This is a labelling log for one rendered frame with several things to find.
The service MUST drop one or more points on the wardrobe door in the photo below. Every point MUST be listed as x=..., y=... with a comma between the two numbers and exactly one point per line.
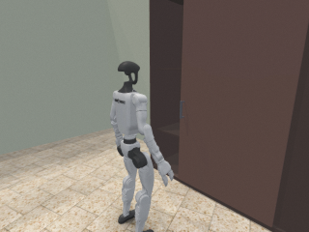
x=241, y=62
x=292, y=206

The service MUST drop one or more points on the right robot shin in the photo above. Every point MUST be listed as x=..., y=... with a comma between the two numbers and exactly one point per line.
x=142, y=211

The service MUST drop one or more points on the robot left upper arm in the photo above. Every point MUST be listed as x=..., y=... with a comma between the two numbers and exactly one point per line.
x=113, y=108

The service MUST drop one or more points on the handle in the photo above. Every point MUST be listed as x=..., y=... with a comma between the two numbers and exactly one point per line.
x=181, y=109

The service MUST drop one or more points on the right robot hand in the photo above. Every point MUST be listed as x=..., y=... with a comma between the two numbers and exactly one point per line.
x=164, y=168

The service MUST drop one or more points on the left robot hand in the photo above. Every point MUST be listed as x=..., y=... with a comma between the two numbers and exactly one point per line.
x=118, y=141

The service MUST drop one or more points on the right robot thigh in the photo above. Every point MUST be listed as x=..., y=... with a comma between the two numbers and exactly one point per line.
x=142, y=161

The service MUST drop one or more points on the right robot forearm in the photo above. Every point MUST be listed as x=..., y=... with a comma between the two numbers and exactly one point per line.
x=151, y=144

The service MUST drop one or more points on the robot right upper arm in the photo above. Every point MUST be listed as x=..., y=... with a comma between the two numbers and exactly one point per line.
x=140, y=102

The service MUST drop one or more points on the left robot forearm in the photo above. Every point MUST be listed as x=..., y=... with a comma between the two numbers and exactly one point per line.
x=118, y=134

